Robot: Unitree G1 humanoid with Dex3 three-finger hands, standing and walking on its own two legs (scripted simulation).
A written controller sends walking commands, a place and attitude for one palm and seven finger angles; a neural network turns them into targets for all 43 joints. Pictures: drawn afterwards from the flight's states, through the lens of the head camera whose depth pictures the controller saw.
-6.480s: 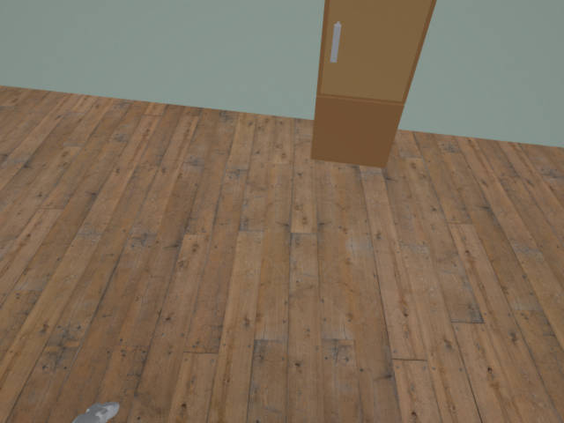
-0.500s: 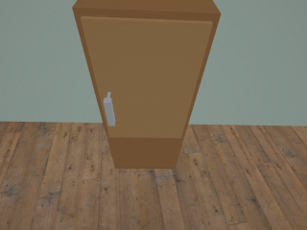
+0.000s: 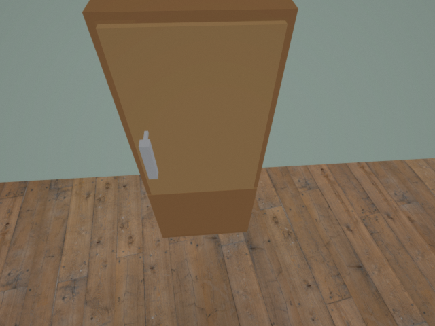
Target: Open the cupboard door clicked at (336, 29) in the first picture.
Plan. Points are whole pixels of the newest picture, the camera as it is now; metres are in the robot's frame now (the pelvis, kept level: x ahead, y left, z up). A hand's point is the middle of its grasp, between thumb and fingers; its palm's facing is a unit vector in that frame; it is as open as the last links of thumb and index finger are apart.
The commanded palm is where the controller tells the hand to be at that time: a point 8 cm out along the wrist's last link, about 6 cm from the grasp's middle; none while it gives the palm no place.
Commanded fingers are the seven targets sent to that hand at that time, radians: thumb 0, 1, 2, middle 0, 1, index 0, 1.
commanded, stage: look again from close up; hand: left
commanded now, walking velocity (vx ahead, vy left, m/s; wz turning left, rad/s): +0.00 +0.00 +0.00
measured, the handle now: (149, 155) +0.56 +0.22 -0.10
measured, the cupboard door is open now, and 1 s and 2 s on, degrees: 0 0 0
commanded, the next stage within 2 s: shuffle to correct the standing spot in 0.36 s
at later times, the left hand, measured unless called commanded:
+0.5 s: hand out of the picture -0.07 +0.15 -0.18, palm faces +0.03 -0.99 -0.16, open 7.4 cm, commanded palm none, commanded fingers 0.00 0.90 0.90 -0.20 -0.30 -0.20 -0.30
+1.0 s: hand out of the picture -0.04 +0.12 -0.18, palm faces +0.21 -0.97 -0.15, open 7.4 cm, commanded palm none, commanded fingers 0.00 0.90 0.90 -0.20 -0.30 -0.20 -0.30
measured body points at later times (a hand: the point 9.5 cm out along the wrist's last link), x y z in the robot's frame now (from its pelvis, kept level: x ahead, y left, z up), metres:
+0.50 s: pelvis -0.04 -0.01 +0.00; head -0.05 -0.01 +0.45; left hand -0.07 +0.20 -0.16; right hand -0.05 -0.23 -0.16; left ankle -0.02 +0.10 -0.74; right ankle +0.00 -0.14 -0.74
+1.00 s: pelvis +0.02 -0.03 +0.00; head +0.02 -0.02 +0.45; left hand -0.05 +0.17 -0.16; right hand +0.04 -0.24 -0.16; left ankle +0.00 +0.08 -0.70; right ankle +0.00 -0.14 -0.74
